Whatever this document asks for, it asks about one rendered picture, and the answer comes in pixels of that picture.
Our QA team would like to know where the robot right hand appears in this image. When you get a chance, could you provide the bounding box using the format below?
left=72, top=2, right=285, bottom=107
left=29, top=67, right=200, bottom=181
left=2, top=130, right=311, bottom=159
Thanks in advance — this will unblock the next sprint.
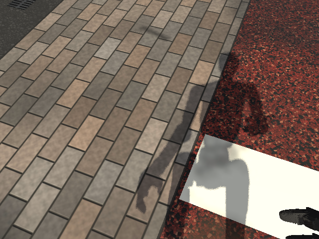
left=279, top=207, right=319, bottom=239

